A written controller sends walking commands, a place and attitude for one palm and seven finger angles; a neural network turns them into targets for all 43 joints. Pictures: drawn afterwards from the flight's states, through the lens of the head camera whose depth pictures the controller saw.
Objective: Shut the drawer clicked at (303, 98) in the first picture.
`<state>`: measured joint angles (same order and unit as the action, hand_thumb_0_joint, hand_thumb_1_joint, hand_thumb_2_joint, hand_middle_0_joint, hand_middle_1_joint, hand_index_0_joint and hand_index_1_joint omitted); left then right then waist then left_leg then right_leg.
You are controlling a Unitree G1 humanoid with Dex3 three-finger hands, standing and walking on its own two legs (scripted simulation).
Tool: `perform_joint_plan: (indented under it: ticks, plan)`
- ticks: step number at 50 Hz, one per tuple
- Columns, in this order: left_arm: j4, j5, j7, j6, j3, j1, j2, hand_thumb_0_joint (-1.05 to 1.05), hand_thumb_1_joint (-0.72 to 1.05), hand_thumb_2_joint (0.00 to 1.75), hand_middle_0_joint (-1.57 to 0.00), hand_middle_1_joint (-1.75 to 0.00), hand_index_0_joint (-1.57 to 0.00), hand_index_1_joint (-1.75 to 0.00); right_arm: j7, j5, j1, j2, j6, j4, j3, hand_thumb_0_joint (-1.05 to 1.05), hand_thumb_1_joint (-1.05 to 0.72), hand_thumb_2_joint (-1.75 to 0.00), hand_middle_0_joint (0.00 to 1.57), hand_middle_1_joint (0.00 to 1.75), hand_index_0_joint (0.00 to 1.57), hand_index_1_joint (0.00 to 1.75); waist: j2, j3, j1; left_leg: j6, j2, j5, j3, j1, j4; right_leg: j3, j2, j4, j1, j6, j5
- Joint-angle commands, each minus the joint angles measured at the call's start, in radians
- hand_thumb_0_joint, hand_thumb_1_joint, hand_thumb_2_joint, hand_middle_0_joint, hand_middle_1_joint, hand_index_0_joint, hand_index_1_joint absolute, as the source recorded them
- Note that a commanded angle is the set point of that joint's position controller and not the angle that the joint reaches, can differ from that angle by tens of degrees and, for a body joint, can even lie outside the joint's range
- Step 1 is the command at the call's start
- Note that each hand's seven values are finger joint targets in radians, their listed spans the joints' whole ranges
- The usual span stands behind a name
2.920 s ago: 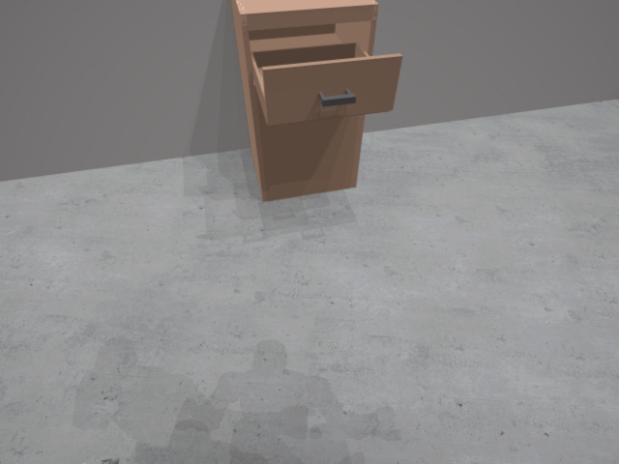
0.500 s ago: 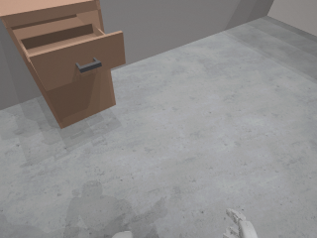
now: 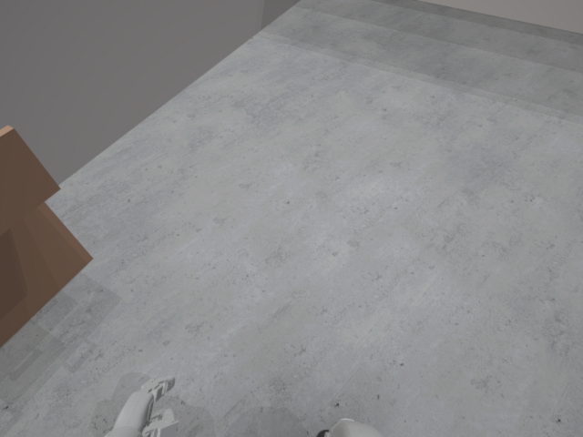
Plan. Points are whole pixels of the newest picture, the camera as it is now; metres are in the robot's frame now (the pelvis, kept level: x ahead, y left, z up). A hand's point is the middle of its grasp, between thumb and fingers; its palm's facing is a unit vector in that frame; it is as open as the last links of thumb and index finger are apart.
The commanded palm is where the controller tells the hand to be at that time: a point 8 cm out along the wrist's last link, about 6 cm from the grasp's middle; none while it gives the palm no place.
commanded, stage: walk to a spot facing it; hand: left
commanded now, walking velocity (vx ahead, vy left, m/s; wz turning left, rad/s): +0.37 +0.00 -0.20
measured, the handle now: out of the picture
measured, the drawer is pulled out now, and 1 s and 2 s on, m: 0.29 0.29 0.29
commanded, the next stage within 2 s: turn to face it in 0.68 s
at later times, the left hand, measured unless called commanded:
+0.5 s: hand out of the picture +0.15 +0.22 -0.17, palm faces +0.01 -0.99 -0.15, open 7.3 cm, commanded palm none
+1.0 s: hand (232, 231) +0.53 +0.12 -0.15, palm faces -0.25 -0.94 -0.23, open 7.3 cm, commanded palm none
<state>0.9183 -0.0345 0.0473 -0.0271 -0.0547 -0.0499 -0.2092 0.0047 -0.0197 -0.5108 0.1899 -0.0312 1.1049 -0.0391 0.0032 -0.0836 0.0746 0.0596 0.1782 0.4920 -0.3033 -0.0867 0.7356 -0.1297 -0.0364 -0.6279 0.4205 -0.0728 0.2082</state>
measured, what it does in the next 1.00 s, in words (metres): walks ahead: left foot, then right foot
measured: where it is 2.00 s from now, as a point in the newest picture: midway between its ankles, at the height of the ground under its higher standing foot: (303, 382)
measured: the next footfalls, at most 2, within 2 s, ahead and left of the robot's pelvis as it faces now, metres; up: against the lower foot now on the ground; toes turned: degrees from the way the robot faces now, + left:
left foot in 0.44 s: +0.31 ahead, +0.13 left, +0.00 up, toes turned +5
right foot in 0.94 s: +0.46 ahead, -0.15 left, +0.00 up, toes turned -22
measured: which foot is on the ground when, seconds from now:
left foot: up 0.00-0.42, down 0.44-0.94, up 0.96-1.00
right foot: down 0.00-0.44, up 0.46-0.92, down 0.94-1.00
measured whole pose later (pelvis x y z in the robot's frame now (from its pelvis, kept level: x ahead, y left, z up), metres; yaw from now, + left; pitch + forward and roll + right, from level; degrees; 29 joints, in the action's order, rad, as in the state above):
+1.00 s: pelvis +0.36 -0.03 +0.00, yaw -12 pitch -2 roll +0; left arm 0.99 -0.03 0.00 -0.05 -0.05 -0.08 -0.18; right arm -0.02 0.00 -0.43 0.12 0.00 1.15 -0.04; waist -0.03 -0.10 0.07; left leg 0.04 0.12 0.56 -0.15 -0.20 0.89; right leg -0.18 -0.07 -0.64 0.40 -0.06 0.22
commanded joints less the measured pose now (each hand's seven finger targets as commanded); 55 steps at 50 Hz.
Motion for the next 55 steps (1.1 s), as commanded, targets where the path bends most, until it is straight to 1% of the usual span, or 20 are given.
perform_joint_plan:
  ticks: [1, 5, 17, 20, 21, 22, 23, 24, 26, 29, 35, 41, 43, 45, 46, 47, 48, 49, 51, 55]
  plan:
    - [0.055, 0.028, -0.045, -0.013, -0.070, -0.351, -0.261, 0.00, 0.90, 0.90, -0.20, -0.30, -0.20, -0.30, -0.009, 0.012, 0.195, 0.095, -0.041, -0.160, -0.022, 0.00, -0.90, -0.90, 0.20, 0.30, 0.20, 0.30, 0.102, 0.219, -0.189, -0.036, -0.027, -0.022, 0.240, -0.632, 0.652, 0.592, -0.375, 0.347, -0.563, -0.193, 0.001]
    - [0.037, 0.016, -0.057, -0.036, -0.029, -0.175, -0.119, 0.00, 0.90, 0.90, -0.20, -0.30, -0.20, -0.30, -0.008, -0.011, 0.087, 0.045, -0.001, -0.088, -0.021, 0.00, -0.90, -0.90, 0.20, 0.30, 0.20, 0.30, 0.083, 0.083, -0.039, -0.016, 0.015, -0.173, 0.245, -0.447, 0.431, 0.265, -0.233, 0.409, -0.205, -0.111, -0.091]
    - [0.117, 0.011, -0.055, -0.051, -0.026, -0.334, -0.117, 0.00, 0.90, 0.90, -0.20, -0.30, -0.20, -0.30, 0.028, -0.005, 0.390, 0.034, -0.023, -0.193, -0.023, 0.00, -0.90, -0.90, 0.20, 0.30, 0.20, 0.30, 0.108, -0.019, -0.110, -0.036, -0.064, -0.249, 0.191, -0.392, -0.061, 0.268, -0.214, 0.414, -0.290, -0.102, -0.071]
    - [0.128, 0.017, -0.054, -0.046, -0.027, -0.324, -0.118, 0.00, 0.90, 0.90, -0.20, -0.30, -0.20, -0.30, 0.013, -0.009, 0.261, 0.068, -0.036, -0.147, -0.028, 0.00, -0.90, -0.90, 0.20, 0.30, 0.20, 0.30, 0.037, 0.025, -0.032, -0.058, -0.116, -0.280, 0.143, -0.098, -0.229, 0.199, -0.146, 0.206, -0.222, -0.056, -0.252]
    - [0.119, 0.021, -0.049, -0.045, -0.024, -0.324, -0.087, 0.00, 0.90, 0.90, -0.20, -0.30, -0.20, -0.30, -0.001, -0.015, 0.119, 0.130, -0.043, -0.107, -0.043, 0.00, -0.90, -0.90, 0.20, 0.30, 0.20, 0.30, -0.057, 0.106, 0.025, -0.098, -0.033, -0.263, 0.256, 0.140, -0.282, 0.157, -0.083, -0.023, -0.093, -0.017, -0.250]
    - [0.099, 0.030, -0.040, -0.044, -0.015, -0.348, -0.028, 0.00, 0.90, 0.90, -0.20, -0.30, -0.20, -0.30, -0.011, -0.029, -0.016, 0.259, -0.048, -0.083, -0.072, 0.00, -0.90, -0.90, 0.20, 0.30, 0.20, 0.30, -0.304, 0.208, 0.055, -0.207, 0.266, -0.264, 0.618, 0.324, -0.391, 0.033, 0.042, -0.364, 0.128, 0.039, 0.136]
    - [0.080, 0.017, -0.043, -0.048, -0.018, -0.308, -0.061, 0.00, 0.90, 0.90, -0.20, -0.30, -0.20, -0.30, -0.014, -0.016, -0.029, 0.256, -0.036, -0.079, -0.063, 0.00, -0.90, -0.90, 0.20, 0.30, 0.20, 0.30, -0.269, 0.206, 0.055, -0.253, 0.344, -0.188, 0.716, 0.266, -0.485, 0.105, 0.037, -0.548, 0.188, 0.028, 0.359]
    - [0.080, 0.015, -0.043, -0.039, -0.017, -0.256, -0.059, 0.00, 0.90, 0.90, -0.20, -0.30, -0.20, -0.30, -0.020, -0.008, 0.049, 0.211, -0.035, -0.100, -0.055, 0.00, -0.90, -0.90, 0.20, 0.30, 0.20, 0.30, -0.187, 0.123, 0.035, -0.246, 0.336, -0.132, 0.673, 0.148, -0.511, 0.135, -0.023, -0.640, 0.244, 0.031, 0.292]
    - [0.105, 0.005, -0.028, -0.020, -0.024, -0.259, -0.032, 0.00, 0.90, 0.90, -0.20, -0.30, -0.20, -0.30, -0.023, -0.009, 0.171, 0.111, -0.044, -0.124, -0.026, 0.00, -0.90, -0.90, 0.20, 0.30, 0.20, 0.30, -0.107, -0.010, -0.032, -0.188, 0.251, -0.128, 0.486, -0.047, -0.563, 0.150, -0.079, -0.637, 0.218, 0.046, 0.142]
    - [0.131, 0.002, -0.022, 0.015, -0.025, -0.336, 0.010, 0.00, 0.90, 0.90, -0.20, -0.30, -0.20, -0.30, -0.030, 0.002, 0.200, 0.074, -0.062, -0.118, -0.018, 0.00, -0.90, -0.90, 0.20, 0.30, 0.20, 0.30, -0.126, 0.009, -0.093, -0.144, 0.164, -0.347, 0.255, -0.103, -0.555, 0.124, -0.082, -0.580, 0.150, 0.073, 0.029]
    - [0.063, 0.001, -0.010, 0.041, -0.037, -0.225, 0.022, 0.00, 0.90, 0.90, -0.20, -0.30, -0.20, -0.30, -0.035, 0.005, 0.140, 0.081, -0.063, -0.100, -0.029, 0.00, -0.90, -0.90, 0.20, 0.30, 0.20, 0.30, -0.108, -0.020, -0.090, -0.170, 0.163, -0.527, 0.128, -0.015, -0.545, 0.080, -0.102, -0.433, 0.274, 0.115, -0.077]
    - [0.019, 0.005, -0.020, 0.028, -0.016, -0.075, 0.040, 0.00, 0.90, 0.90, -0.20, -0.30, -0.20, -0.30, -0.035, -0.010, 0.060, 0.078, -0.040, -0.054, -0.028, 0.00, -0.90, -0.90, 0.20, 0.30, 0.20, 0.30, -0.154, -0.038, -0.032, -0.176, 0.151, -0.797, 0.061, 0.012, -0.430, 0.005, -0.044, -0.109, 0.124, 0.086, -0.044]
    - [0.043, 0.003, -0.032, 0.013, -0.005, -0.126, 0.033, 0.00, 0.90, 0.90, -0.20, -0.30, -0.20, -0.30, -0.034, -0.010, 0.063, 0.081, -0.032, -0.036, -0.026, 0.00, -0.90, -0.90, 0.20, 0.30, 0.20, 0.30, -0.151, 0.024, -0.052, -0.167, 0.141, -0.848, 0.078, 0.018, -0.348, -0.013, -0.010, -0.012, -0.028, 0.067, -0.053]
    - [0.099, 0.000, -0.046, -0.010, -0.009, -0.268, -0.019, 0.00, 0.90, 0.90, -0.20, -0.30, -0.20, -0.30, -0.029, 0.002, 0.070, 0.067, -0.028, -0.020, -0.018, 0.00, -0.90, -0.90, 0.20, 0.30, 0.20, 0.30, -0.084, 0.117, -0.128, -0.116, 0.090, -0.787, 0.091, -0.048, -0.162, -0.021, -0.012, 0.143, -0.295, 0.073, -0.203]
    - [0.130, -0.001, -0.059, -0.028, -0.024, -0.355, -0.097, 0.00, 0.90, 0.90, -0.20, -0.30, -0.20, -0.30, -0.023, 0.012, 0.051, 0.024, -0.029, -0.018, -0.011, 0.00, -0.90, -0.90, 0.20, 0.30, 0.20, 0.30, 0.053, 0.223, -0.160, -0.072, 0.029, -0.523, 0.085, -0.207, 0.019, 0.119, -0.172, 0.114, -0.527, 0.039, -0.515]
    - [0.149, 0.009, -0.063, -0.036, -0.039, -0.414, -0.182, 0.00, 0.90, 0.90, -0.20, -0.30, -0.20, -0.30, -0.023, 0.022, 0.003, -0.018, -0.020, -0.031, -0.006, 0.00, -0.90, -0.90, 0.20, 0.30, 0.20, 0.30, 0.218, 0.320, -0.150, -0.034, -0.089, 0.085, 0.113, -0.345, 0.255, 0.301, -0.415, 0.117, -0.662, -0.069, -0.888]
    - [0.133, 0.023, -0.065, -0.033, -0.033, -0.399, -0.197, 0.00, 0.90, 0.90, -0.20, -0.30, -0.20, -0.30, -0.033, 0.026, 0.039, 0.003, 0.000, -0.045, -0.007, 0.00, -0.90, -0.90, 0.20, 0.30, 0.20, 0.30, 0.186, 0.350, -0.157, -0.032, -0.091, 0.185, 0.240, -0.340, 0.388, 0.312, -0.452, 0.177, -0.578, -0.125, -0.917]
    - [0.106, 0.022, -0.074, -0.025, -0.036, -0.323, -0.181, 0.00, 0.90, 0.90, -0.20, -0.30, -0.20, -0.30, -0.033, 0.025, 0.068, 0.006, 0.013, -0.061, -0.012, 0.00, -0.90, -0.90, 0.20, 0.30, 0.20, 0.30, 0.240, 0.318, -0.142, -0.029, -0.081, 0.144, 0.273, -0.364, 0.463, 0.315, -0.444, 0.224, -0.499, -0.129, -0.784]
    - [0.069, 0.021, -0.086, -0.011, -0.021, -0.198, -0.117, 0.00, 0.90, 0.90, -0.20, -0.30, -0.20, -0.30, -0.025, 0.013, 0.117, 0.015, 0.033, -0.050, -0.021, 0.00, -0.90, -0.90, 0.20, 0.30, 0.20, 0.30, 0.131, 0.162, -0.106, -0.018, -0.047, 0.030, 0.279, -0.390, 0.512, 0.197, -0.393, 0.275, -0.307, -0.093, -0.533]
    - [0.021, 0.010, -0.093, 0.003, -0.021, -0.086, -0.090, 0.00, 0.90, 0.90, -0.20, -0.30, -0.20, -0.30, -0.008, 0.003, 0.081, -0.019, 0.071, -0.052, -0.026, 0.00, -0.90, -0.90, 0.20, 0.30, 0.20, 0.30, 0.126, 0.090, -0.038, -0.006, -0.051, -0.067, 0.234, -0.319, 0.391, 0.036, -0.343, 0.367, -0.084, -0.039, -0.143]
